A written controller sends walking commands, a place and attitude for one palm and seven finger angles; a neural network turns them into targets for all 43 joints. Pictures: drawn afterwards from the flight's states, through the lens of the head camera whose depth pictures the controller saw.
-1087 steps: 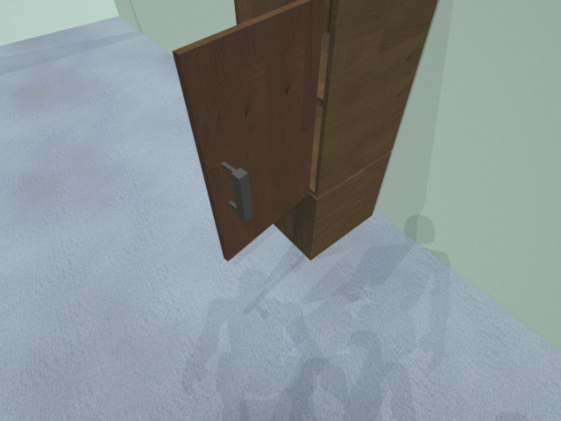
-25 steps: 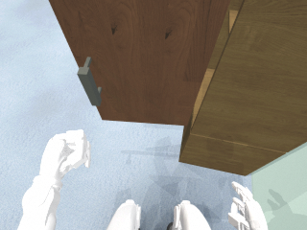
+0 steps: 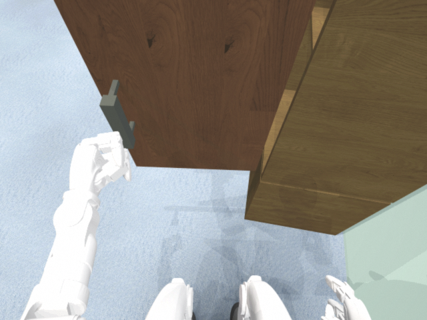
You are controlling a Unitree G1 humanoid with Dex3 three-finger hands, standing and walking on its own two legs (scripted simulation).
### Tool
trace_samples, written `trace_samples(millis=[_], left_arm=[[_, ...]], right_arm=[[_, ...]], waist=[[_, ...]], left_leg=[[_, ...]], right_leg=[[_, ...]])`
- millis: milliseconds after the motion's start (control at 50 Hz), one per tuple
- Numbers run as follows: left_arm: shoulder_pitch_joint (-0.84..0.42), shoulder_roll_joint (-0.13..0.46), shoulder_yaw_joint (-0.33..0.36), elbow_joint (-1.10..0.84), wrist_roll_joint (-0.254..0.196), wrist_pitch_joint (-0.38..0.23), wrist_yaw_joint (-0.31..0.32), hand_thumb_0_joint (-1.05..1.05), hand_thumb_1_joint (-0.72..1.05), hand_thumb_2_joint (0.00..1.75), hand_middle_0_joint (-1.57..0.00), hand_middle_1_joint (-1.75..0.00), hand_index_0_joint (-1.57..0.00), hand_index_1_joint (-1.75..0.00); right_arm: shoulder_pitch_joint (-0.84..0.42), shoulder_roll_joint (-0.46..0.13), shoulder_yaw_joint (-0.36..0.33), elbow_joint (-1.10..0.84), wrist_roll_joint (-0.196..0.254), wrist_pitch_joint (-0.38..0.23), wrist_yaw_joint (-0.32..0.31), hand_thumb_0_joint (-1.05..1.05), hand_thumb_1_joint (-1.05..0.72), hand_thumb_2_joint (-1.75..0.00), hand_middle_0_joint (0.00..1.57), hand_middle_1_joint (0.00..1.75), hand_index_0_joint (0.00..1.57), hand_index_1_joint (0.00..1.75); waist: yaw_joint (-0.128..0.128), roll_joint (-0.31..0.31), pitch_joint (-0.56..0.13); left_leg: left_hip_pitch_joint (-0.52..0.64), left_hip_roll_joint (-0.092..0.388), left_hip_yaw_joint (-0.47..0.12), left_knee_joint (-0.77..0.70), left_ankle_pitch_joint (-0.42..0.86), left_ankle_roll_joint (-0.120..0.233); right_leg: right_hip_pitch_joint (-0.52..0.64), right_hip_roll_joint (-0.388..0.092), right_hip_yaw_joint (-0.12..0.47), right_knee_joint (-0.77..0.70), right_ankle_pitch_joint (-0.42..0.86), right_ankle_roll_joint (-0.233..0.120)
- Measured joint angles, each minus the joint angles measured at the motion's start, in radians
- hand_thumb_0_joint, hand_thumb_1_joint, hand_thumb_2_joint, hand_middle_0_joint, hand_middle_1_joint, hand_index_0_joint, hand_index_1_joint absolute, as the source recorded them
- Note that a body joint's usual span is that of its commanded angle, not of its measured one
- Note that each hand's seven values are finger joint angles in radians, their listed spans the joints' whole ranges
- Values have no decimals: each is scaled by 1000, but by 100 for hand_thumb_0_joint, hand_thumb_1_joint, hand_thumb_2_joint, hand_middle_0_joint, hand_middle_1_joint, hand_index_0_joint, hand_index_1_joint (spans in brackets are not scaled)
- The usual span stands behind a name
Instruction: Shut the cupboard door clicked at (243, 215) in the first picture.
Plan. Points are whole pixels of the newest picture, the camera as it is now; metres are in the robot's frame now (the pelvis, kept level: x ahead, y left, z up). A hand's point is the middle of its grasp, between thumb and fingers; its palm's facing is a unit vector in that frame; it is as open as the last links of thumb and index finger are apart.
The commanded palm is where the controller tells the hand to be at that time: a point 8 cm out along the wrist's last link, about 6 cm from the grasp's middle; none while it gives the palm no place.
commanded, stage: bring the fist close to the handle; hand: left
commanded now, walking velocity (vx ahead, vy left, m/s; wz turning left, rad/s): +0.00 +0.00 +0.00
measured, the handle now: (122, 116) +0.50 +0.20 +0.03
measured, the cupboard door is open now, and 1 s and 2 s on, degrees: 98 95 73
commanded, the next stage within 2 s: push the door shut along its arc in 0.52 s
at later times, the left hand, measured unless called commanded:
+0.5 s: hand (127, 158) +0.40 +0.17 +0.04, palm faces +0.02 -1.00 -0.03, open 3.1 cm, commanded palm +0.38 +0.22 +0.04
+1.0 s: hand (131, 140) +0.44 +0.17 +0.04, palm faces -0.09 -0.99 -0.06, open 3.1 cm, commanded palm +0.43 +0.21 +0.04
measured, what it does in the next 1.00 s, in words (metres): stands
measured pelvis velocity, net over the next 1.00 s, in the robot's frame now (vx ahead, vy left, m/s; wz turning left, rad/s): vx -0.01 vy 0.00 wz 0.00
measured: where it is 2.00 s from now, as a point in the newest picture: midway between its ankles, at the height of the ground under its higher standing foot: outside the picture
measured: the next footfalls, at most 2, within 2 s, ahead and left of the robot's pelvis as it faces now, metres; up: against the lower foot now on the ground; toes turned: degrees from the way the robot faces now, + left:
none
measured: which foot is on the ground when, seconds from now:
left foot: down 0.00-1.00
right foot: down 0.00-1.00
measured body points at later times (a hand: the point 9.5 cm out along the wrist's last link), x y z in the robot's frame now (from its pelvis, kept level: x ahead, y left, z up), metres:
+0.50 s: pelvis +0.00 +0.00 +0.01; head +0.11 +0.01 +0.44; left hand +0.39 +0.23 +0.04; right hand +0.09 -0.26 -0.11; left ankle +0.01 +0.09 -0.63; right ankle +0.04 -0.10 -0.63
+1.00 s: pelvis -0.01 +0.00 -0.01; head +0.12 +0.01 +0.43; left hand +0.43 +0.23 +0.04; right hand +0.08 -0.26 -0.12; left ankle +0.01 +0.09 -0.63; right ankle +0.04 -0.10 -0.63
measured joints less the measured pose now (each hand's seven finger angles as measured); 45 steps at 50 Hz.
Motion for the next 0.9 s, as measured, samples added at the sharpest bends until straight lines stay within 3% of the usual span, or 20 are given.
trace_samples(millis=[100, 240, 400, 560, 720, 900], left_arm=[[-74, -7, 2, 98, 20, 18, 21, 2, 90, 90, -130, -150, -130, -150], [-127, -6, 36, 145, 43, -52, 56, 2, 90, 90, -130, -150, -130, -150], [-101, 4, 38, 191, 32, -37, 29, 2, 90, 90, -130, -150, -130, -150], [-128, 5, 47, 210, 43, -108, 30, 2, 90, 90, -130, -150, -130, -150], [-135, 27, 40, 221, 23, -71, -14, 2, 90, 90, -130, -150, -130, -150], [-284, 59, 46, 356, 45, -89, -49, 3, 90, 91, -130, -150, -130, -150]], right_arm=[[7, 4, 4, -3, -1, 21, 6, 1, -90, -90, 21, 30, 20, 30], [29, 12, 0, 14, -14, 42, 21, 1, -90, -90, 21, 30, 20, 30], [55, 9, -3, 8, -3, 76, 25, 1, -90, -90, 21, 30, 20, 30], [29, 6, -3, 29, -11, 67, 15, 1, -90, -90, 21, 30, 20, 30], [11, 1, -6, 12, -2, 73, 14, 1, -90, -90, 20, 30, 20, 30], [1, 3, 9, 27, -5, 63, 5, 1, -90, -90, 21, 30, 20, 30]], waist=[[-10, 1, 6], [-20, -3, -1], [-19, -1, 7], [-19, -17, 12], [-18, -6, 7], [-33, -10, 19]], left_leg=[[2, -1, 9, -14, 7, 5], [-4, 3, 17, -16, 7, 5], [23, 3, 19, -42, 17, 6], [8, 2, 8, -28, 18, 2], [10, 3, 7, -29, 19, 2], [-32, -1, -5, -2, 20, 1]], right_leg=[[-2, -1, 9, -10, 8, 5], [-13, 4, 18, -11, 11, 6], [13, 6, 21, -36, 21, 6], [4, 4, 9, -25, 20, 2], [7, 5, 8, -30, 23, 2], [-28, -1, -5, -7, 20, -1]])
